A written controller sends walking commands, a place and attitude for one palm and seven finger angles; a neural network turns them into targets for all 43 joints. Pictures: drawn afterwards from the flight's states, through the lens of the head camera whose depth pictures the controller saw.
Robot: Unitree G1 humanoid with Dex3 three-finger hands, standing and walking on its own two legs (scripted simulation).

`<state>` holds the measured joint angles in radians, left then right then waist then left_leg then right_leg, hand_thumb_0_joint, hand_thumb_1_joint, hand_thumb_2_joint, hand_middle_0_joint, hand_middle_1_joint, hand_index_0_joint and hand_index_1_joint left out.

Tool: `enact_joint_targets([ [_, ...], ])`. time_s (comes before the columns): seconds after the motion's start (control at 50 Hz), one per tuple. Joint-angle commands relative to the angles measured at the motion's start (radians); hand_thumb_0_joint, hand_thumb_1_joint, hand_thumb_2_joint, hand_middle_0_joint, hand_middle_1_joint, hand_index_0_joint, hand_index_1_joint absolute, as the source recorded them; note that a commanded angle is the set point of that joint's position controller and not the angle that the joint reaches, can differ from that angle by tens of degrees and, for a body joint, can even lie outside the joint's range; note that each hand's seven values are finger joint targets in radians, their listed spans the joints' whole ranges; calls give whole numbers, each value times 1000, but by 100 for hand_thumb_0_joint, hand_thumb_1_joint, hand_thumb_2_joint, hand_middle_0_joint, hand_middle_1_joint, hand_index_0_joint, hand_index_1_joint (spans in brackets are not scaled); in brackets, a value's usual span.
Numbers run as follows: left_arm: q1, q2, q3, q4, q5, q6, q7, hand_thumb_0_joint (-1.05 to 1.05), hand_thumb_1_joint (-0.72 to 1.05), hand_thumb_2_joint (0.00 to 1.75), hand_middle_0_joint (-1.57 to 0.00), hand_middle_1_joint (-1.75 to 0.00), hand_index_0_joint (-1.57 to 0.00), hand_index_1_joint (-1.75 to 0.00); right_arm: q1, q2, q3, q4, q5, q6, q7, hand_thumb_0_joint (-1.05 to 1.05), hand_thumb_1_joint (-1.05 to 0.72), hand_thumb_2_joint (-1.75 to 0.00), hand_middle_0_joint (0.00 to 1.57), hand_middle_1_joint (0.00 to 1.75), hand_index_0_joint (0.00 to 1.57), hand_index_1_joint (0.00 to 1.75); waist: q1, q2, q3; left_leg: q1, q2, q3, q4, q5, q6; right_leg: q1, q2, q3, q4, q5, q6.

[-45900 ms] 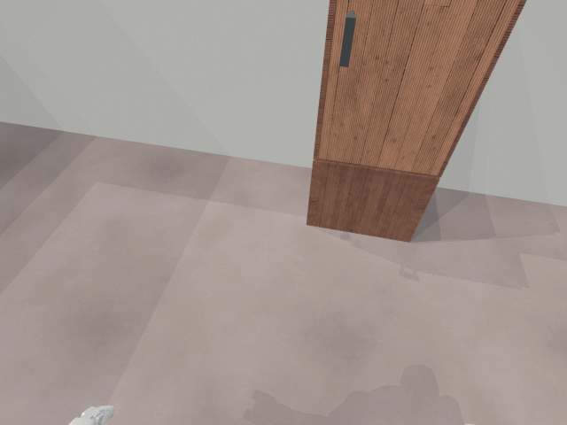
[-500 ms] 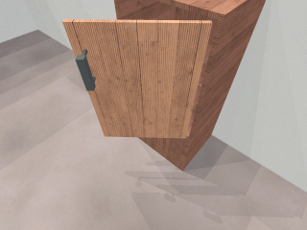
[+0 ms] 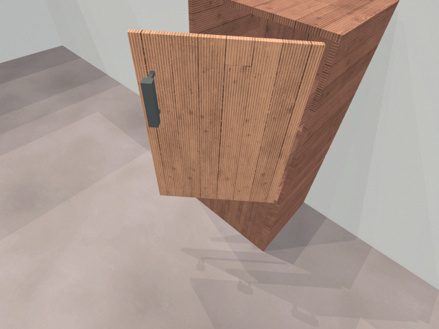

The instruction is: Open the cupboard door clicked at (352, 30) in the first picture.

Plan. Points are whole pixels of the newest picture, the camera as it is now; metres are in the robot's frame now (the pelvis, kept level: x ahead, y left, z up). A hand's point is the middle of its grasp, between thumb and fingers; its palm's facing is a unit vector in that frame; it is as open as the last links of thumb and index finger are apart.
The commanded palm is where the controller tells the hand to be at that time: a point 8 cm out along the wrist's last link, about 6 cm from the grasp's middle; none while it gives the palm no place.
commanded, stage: shuffle to correct the standing spot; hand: left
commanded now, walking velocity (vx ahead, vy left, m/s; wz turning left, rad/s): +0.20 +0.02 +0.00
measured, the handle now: (153, 99) +0.61 +0.21 +0.10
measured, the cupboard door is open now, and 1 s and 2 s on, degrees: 39 39 39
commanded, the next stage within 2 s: come to a stop and stand still in 0.14 s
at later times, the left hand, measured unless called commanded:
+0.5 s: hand out of the picture +0.05 +0.17 -0.19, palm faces +0.04 -0.99 -0.14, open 7.3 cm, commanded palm none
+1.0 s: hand out of the picture +0.07 +0.17 -0.16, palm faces -0.01 -0.97 -0.25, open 7.3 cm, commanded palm none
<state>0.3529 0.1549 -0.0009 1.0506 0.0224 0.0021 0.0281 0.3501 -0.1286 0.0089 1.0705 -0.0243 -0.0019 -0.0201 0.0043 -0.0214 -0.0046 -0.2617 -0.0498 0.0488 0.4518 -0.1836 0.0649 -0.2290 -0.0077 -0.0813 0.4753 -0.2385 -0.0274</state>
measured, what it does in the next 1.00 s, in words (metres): stands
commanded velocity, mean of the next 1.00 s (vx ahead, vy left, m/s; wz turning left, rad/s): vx -0.01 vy -0.01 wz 0.00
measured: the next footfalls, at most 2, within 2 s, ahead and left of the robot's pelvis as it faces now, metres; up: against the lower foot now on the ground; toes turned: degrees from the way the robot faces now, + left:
none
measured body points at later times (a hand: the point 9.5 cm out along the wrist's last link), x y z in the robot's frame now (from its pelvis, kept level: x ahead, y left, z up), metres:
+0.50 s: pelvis +0.06 +0.02 +0.00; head +0.07 +0.04 +0.45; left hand +0.05 +0.23 -0.17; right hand +0.05 -0.19 -0.16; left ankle +0.04 +0.08 -0.74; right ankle +0.06 -0.11 -0.74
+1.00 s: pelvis +0.02 -0.01 +0.00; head +0.00 -0.03 +0.45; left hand +0.07 +0.22 -0.14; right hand +0.07 -0.24 -0.16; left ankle +0.04 +0.08 -0.74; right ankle +0.05 -0.11 -0.74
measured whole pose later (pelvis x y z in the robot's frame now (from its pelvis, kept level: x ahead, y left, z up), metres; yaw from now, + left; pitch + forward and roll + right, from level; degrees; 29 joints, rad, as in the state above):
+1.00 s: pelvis +0.02 -0.01 +0.00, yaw -1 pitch -3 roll +1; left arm 0.28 0.17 -0.02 1.00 0.02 0.00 0.02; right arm 0.25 -0.20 0.00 0.98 -0.02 -0.01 -0.01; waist 0.00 0.03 -0.01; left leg -0.20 -0.04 0.07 0.47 -0.23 0.05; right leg -0.25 0.00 -0.04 0.52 -0.23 -0.04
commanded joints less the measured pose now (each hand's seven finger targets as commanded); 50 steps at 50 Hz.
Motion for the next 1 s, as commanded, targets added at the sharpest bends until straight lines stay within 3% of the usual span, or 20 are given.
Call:
enact_joint_targets([
  [0.0, 89, 59, 17, -20, 6, -16, 4, 0, 90, 90, -20, -30, -20, -30, 24, -128, -27, -36, -2, -12, -4, 0, -90, -90, 20, 30, 20, 30, 10, 26, 82, -145, 147, -201, -180, -422, 8, 19, -66, 105, -71, -270, -32],
  [0.16, 130, 84, 34, 6, -4, -34, 4, 0, 90, 90, -20, -30, -20, -30, 35, -66, -14, -29, 2, -31, 3, 0, -90, -90, 20, 30, 20, 30, 3, -86, 131, -152, 54, -41, 65, -209, -16, 2, -184, 262, -172, -327, -109],
  [0.22, 108, 77, 34, 4, 0, -30, 3, 0, 90, 90, -20, -30, -20, -30, 51, -67, -17, -19, 3, -33, 5, 0, -90, -90, 20, 30, 20, 30, -15, -31, 170, -77, 68, -49, 38, -222, -12, -101, -155, 209, -135, -347, -99],
  [0.26, 87, 33, 22, 1, 3, -25, 3, 0, 90, 90, -20, -30, -20, -30, 113, -91, -17, 9, 5, -43, -4, 0, -90, -90, 20, 30, 20, 30, -35, 151, 159, 42, 180, -216, -113, -123, 25, -175, -49, 72, 55, -167, -47],
  [0.28, 79, 17, 13, -3, 7, -26, 7, 0, 90, 90, -20, -30, -20, -30, 159, -119, -20, 23, 5, -46, -16, 0, -90, -90, 20, 30, 20, 30, -37, 205, 143, 98, 274, -338, -161, 77, 73, -198, -11, 8, 156, -138, -16],
  [0.3, 67, 10, 5, -4, 5, -27, 12, 0, 90, 90, -20, -30, -20, -30, 168, -114, -13, 31, 6, -48, -29, 0, -90, -90, 20, 30, 20, 30, -32, 193, 127, 174, 311, -363, -147, 393, 106, -237, -12, 23, 204, -200, -2],
  [0.34, 81, 3, 1, 15, -10, -22, 22, 0, 90, 90, -20, -30, -20, -30, 127, -90, 2, 26, 14, -54, -45, 0, -90, -90, 20, 30, 20, 30, -6, 135, 62, 223, 317, -270, -59, 927, 117, -162, -52, 70, 152, -210, 17],
  [0.36, 91, 11, 4, 18, -15, -21, 23, 0, 90, 90, -20, -30, -20, -30, 98, -97, -1, 14, 19, -54, -48, 0, -90, -90, 20, 30, 20, 30, 3, 105, 38, 236, 292, -226, -26, 1010, 97, -100, -58, 68, 74, -133, 18],
  [0.42, 98, 47, 21, 11, -14, -15, 24, 0, 90, 90, -20, -30, -20, -30, 55, -112, -21, -10, 30, -48, -51, 0, -90, -90, 20, 30, 20, 30, 6, 36, -2, 178, 213, -155, 11, 877, 12, 33, -68, 87, 19, 275, 8],
  [0.46, 51, 58, 26, -19, -13, 0, 21, 0, 90, 90, -20, -30, -20, -30, 39, -112, -32, -15, 27, -42, -49, 0, -90, -90, 20, 30, 20, 30, 1, 101, 33, 133, 216, -166, -51, 730, -13, -1, -71, 85, 67, 163, 8],
  [0.5, 29, 49, 32, -44, -8, 9, 21, 0, 90, 90, -20, -30, -20, -30, 25, -120, -41, -18, 19, -32, -50, 0, -90, -90, 20, 30, 20, 30, 6, 68, 56, 127, 246, -194, -36, 729, 34, -31, -59, 84, 87, 82, 11],
  [0.54, 26, 50, 35, -47, -6, 10, 21, 0, 90, 90, -20, -30, -20, -30, 3, -118, -45, -24, 14, -25, -47, 0, -90, -90, 20, 30, 20, 30, 14, 49, 40, 89, 239, -184, -26, 603, 46, 3, -64, 103, 66, 128, 7],
  [0.62, 13, 72, 33, -61, -6, 1, 18, 0, 90, 90, -20, -30, -20, -30, -35, -90, -42, -38, 13, -20, -28, 0, -90, -90, 20, 30, 20, 30, 13, -24, -9, -1, 149, -123, -15, 180, -1, 79, -119, 172, 15, 286, -21],
  [0.64, 44, 130, 32, -45, 1, -9, 55, 0, 90, 90, -20, -30, -20, -30, -85, -166, -47, -101, 32, -29, -22, 0, -90, -90, 20, 30, 20, 30, 13, 21, -100, 124, 188, -88, 108, 454, -39, 35, -142, 158, 60, 552, -4],
  [0.66, -12, 140, 29, -97, -12, -15, 49, 0, 90, 90, -20, -30, -20, -30, -20, -139, -42, -114, 19, -25, -13, 0, -90, -90, 20, 30, 20, 30, -18, 85, -173, 94, 169, -121, 56, 232, -38, 81, -130, 147, 79, 238, -35],
  [0.68, -34, 128, 24, -100, -12, -17, 38, 0, 90, 90, -20, -30, -20, -30, -74, -121, -35, -116, 9, -29, -6, 0, -90, -90, 20, 30, 20, 30, 10, 142, -137, 73, 163, -121, 24, 184, -28, 56, -117, 151, 56, 161, -32],
  [0.7, -51, 129, 24, -102, -10, -17, 32, 0, 90, 90, -20, -30, -20, -30, -66, -130, -34, -125, 7, -29, -6, 0, -90, -90, 20, 30, 20, 30, -6, 147, -95, 40, 177, -154, -9, 177, -17, 36, -94, 139, 52, 90, -32],
  [0.8, -72, 116, 7, -96, -6, -21, 12, 0, 90, 90, -20, -30, -20, -30, -74, -150, -30, -143, 10, -23, -2, 0, -90, -90, 20, 30, 20, 30, -8, -13, 107, -53, 155, -166, -105, -88, -2, -37, -78, 162, -46, -42, -29],
  [0.86, -82, 140, 9, -103, -5, -25, 8, 0, 90, 90, -20, -30, -20, -30, -61, -171, -34, -134, 6, -19, 5, 0, -90, -90, 20, 30, 20, 30, -20, -52, 137, -41, 125, -146, -121, -203, -11, -97, -91, 207, -111, -191, -35],
  [0.98, -69, 163, 16, -107, -5, -31, 4, 0, 90, 90, -20, -30, -20, -30, -39, -164, -29, -109, 3, -17, 9, 0, -90, -90, 20, 30, 20, 30, -23, -49, 113, 3, 105, -103, -93, -185, -15, -122, -109, 232, -179, -284, -38],
])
